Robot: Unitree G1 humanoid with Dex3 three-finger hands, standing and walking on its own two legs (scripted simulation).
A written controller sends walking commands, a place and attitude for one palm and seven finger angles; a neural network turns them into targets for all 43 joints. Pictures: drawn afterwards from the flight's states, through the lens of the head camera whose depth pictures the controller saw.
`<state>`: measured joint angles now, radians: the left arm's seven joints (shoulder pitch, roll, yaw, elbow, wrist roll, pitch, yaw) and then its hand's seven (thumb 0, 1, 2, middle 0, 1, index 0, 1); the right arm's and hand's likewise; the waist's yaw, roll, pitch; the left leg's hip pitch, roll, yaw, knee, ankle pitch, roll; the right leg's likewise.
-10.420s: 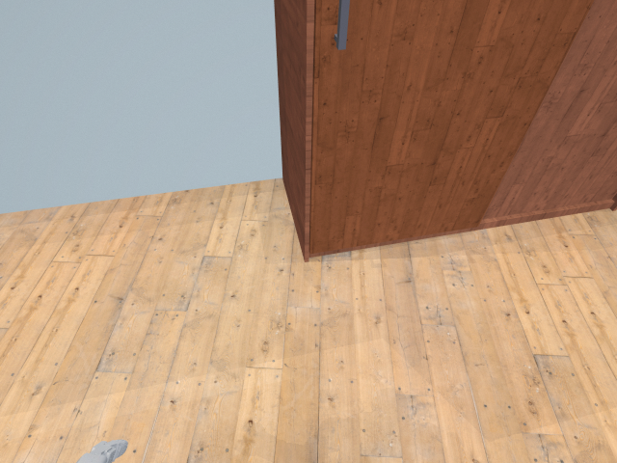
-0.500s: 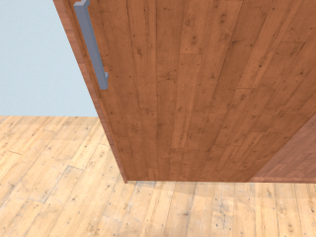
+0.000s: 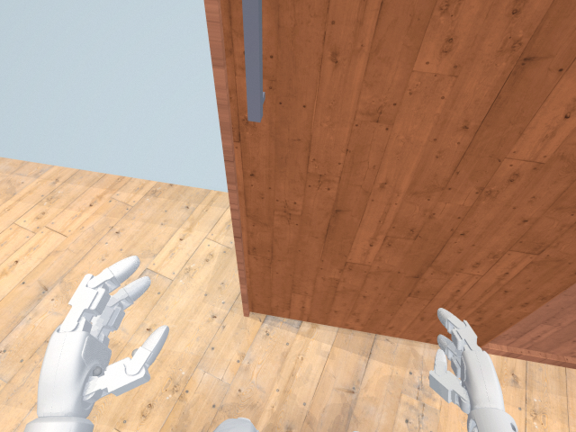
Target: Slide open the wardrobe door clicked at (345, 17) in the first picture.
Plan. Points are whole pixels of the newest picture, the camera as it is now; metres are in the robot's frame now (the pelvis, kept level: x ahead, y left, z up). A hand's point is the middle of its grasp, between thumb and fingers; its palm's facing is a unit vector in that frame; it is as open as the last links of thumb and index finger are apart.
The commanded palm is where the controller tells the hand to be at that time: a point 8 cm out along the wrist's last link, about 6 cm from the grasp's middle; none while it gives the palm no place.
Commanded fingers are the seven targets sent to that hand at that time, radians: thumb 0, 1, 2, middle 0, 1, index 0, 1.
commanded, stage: raise the hand with hooked fingers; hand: left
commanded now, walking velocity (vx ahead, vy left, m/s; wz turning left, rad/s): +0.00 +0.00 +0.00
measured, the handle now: (256, 38) +0.52 +0.13 +0.27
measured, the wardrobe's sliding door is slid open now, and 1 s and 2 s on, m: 0.00 0.00 0.00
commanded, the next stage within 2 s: move the hooked fingers beside the handle in 1.54 s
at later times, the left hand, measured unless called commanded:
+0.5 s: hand (115, 247) +0.25 +0.23 +0.16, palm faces +0.02 -0.99 -0.10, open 12.4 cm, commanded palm +0.22 +0.29 +0.18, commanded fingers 0.00 -0.36 0.36 -0.29 -1.11 -0.29 -1.11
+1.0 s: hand (42, 123) +0.29 +0.27 +0.28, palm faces +0.09 -0.99 -0.11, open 14.0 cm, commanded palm +0.26 +0.31 +0.28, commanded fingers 0.00 -0.50 0.30 -0.30 -1.20 -0.30 -1.20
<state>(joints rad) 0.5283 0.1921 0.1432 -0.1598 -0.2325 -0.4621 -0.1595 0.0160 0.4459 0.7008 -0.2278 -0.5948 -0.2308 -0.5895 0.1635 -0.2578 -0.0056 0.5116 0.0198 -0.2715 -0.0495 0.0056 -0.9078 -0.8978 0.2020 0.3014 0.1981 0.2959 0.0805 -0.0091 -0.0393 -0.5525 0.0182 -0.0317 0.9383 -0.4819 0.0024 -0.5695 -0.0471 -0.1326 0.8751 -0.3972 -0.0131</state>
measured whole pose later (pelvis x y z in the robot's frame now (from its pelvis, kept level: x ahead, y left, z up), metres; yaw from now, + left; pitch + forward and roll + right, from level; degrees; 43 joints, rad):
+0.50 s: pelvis +0.02 +0.01 +0.03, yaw -1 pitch +1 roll -1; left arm 0.24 0.32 0.30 -0.18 -0.31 -0.02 -0.31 0.00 -0.14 0.45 -0.27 -0.97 -0.27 -0.96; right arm 0.26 -0.29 0.04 0.65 0.06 -0.32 -0.11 0.01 -0.90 -0.90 0.21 0.30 0.20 0.30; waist 0.06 0.04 -0.03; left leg -0.29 0.01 0.00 0.67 -0.39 0.02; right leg -0.32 -0.04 -0.10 0.61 -0.30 0.01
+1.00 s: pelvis +0.02 +0.00 +0.05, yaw -1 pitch -3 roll -1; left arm -0.17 0.49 0.51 -0.01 -0.35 0.26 -0.42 -0.01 -0.49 0.30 -0.30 -1.20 -0.30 -1.19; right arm 0.19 -0.25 0.11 0.63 0.09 -0.24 -0.10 0.01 -0.90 -0.90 0.21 0.30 0.20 0.30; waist 0.08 0.07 -0.01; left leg -0.12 0.02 0.00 0.47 -0.30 0.00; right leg -0.15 -0.02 -0.11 0.44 -0.22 -0.01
